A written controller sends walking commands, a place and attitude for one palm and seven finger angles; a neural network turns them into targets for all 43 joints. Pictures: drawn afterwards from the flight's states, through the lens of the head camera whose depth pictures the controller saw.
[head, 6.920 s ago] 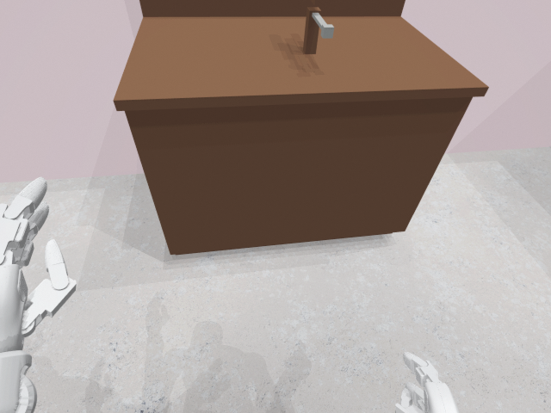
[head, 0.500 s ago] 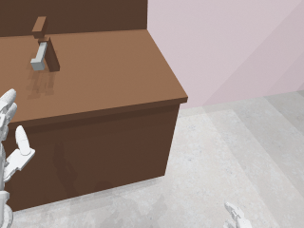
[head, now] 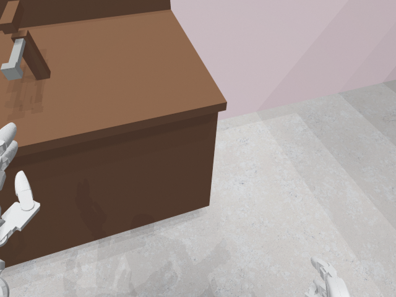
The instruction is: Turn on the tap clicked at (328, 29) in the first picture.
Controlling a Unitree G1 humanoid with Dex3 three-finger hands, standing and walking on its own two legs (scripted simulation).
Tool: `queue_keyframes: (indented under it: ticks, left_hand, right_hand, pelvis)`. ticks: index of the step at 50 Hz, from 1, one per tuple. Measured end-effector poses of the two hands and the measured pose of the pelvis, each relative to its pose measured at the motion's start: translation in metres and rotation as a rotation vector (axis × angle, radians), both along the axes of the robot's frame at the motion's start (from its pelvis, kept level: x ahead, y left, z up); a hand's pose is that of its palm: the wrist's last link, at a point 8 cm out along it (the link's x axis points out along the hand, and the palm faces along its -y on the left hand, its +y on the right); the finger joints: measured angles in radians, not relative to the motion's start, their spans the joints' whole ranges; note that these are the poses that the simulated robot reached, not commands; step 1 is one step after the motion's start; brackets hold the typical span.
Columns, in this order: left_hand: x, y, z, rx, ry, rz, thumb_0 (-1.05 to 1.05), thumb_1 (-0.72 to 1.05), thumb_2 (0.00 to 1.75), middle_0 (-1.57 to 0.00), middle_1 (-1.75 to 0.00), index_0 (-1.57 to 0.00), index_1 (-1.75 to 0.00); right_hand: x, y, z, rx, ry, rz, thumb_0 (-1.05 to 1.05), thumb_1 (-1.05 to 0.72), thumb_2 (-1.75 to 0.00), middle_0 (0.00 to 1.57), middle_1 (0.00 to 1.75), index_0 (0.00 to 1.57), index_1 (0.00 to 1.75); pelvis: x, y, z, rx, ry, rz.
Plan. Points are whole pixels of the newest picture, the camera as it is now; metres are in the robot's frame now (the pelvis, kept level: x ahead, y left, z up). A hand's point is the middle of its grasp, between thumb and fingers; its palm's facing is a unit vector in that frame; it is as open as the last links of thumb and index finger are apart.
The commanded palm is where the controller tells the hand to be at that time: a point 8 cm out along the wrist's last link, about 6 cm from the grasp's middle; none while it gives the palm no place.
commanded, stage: look again from close up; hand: left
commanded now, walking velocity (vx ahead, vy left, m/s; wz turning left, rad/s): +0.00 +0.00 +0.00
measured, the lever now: (12, 71) +0.53 +0.45 +0.16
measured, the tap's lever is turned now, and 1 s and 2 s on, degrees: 0 0 0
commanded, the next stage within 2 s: shuffle to correct the standing spot in 0.28 s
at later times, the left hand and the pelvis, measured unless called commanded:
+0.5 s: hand out of the picture +0.22 +0.33 +0.17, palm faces +0.45 -0.82 -0.35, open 7.4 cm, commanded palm +0.15 +0.34 +0.18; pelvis -0.01 +0.06 +0.00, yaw -1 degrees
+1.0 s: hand (22, 168) +0.27 +0.29 +0.16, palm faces +0.37 -0.85 -0.38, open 7.4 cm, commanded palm +0.21 +0.33 +0.18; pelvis +0.04 +0.06 -0.02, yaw -1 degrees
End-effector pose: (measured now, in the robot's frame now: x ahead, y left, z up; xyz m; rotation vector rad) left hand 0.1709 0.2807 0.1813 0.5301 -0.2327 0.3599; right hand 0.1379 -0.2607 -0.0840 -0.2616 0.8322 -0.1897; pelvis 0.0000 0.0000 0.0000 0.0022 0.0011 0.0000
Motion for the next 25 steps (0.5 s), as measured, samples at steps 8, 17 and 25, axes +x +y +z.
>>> queue_keyframes:
  ticks: [8, 17, 25]
  left_hand:
    - [0.025, 0.063, 0.001, -0.034, -0.138, 0.057, 0.01, 0.89, 0.9, -0.21, -0.3, -0.21, -0.3]
    - [0.012, 0.046, -0.013, -0.054, -0.05, -0.158, 0.01, 0.89, 0.9, -0.21, -0.3, -0.21, -0.3]
    - [0.003, 0.089, -0.003, -0.06, -0.123, 0.005, 0.01, 0.89, 0.9, -0.21, -0.3, -0.21, -0.3]
  right_hand:
    - [0.017, 0.044, 0.018, 0.027, -0.116, 0.075, 0.01, -0.91, -0.89, 0.19, 0.3, 0.19, 0.3]
    - [0.025, 0.11, 0.028, 0.096, -0.196, 0.129, 0.01, -0.91, -0.89, 0.2, 0.3, 0.2, 0.3]
    - [0.024, 0.132, 0.019, 0.096, -0.125, 0.207, 0.01, -0.91, -0.89, 0.2, 0.3, 0.2, 0.3]
  pelvis:
    - [-0.011, 0.024, -0.002, -0.007, -0.018, -0.017]
    - [-0.01, 0.055, 0.0, -0.009, -0.007, -0.028]
    - [-0.01, 0.063, 0.0, -0.022, -0.011, -0.015]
